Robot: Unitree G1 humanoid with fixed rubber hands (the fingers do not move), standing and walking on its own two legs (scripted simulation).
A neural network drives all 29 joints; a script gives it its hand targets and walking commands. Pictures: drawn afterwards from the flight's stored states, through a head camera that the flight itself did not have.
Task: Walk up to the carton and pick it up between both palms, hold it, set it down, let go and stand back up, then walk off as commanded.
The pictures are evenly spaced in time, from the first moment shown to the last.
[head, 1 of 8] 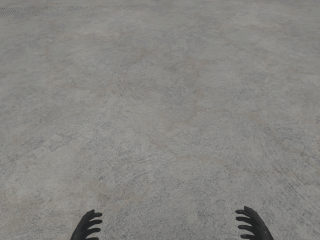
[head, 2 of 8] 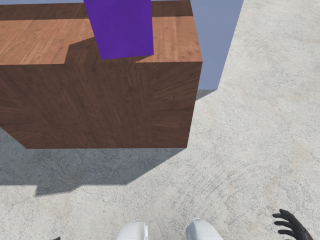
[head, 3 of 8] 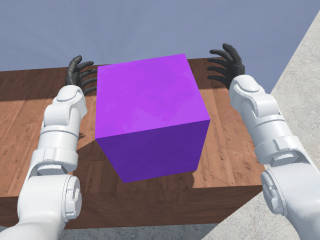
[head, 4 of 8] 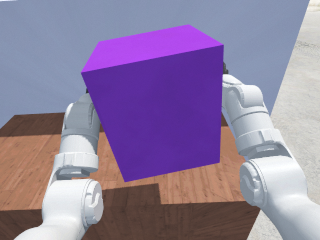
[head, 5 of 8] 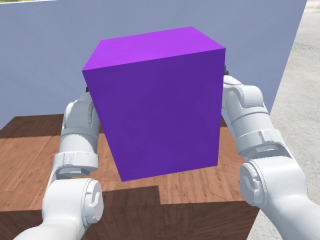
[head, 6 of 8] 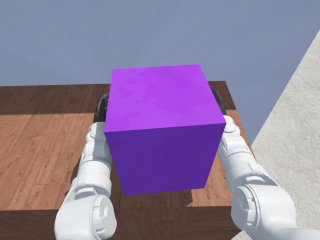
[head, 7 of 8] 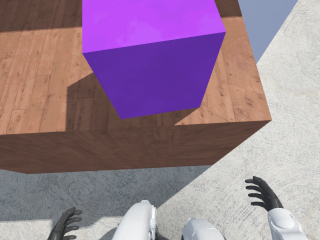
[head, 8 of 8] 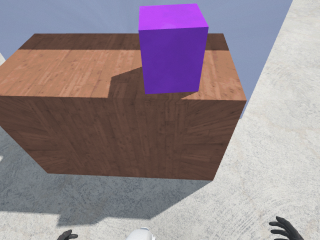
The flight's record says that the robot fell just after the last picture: no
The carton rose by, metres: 0.22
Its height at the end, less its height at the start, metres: +0.00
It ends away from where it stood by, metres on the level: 0.02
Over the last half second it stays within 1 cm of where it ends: yes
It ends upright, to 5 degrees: yes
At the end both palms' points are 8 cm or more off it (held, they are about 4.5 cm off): yes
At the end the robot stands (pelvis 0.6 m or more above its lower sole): yes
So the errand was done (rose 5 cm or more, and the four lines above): yes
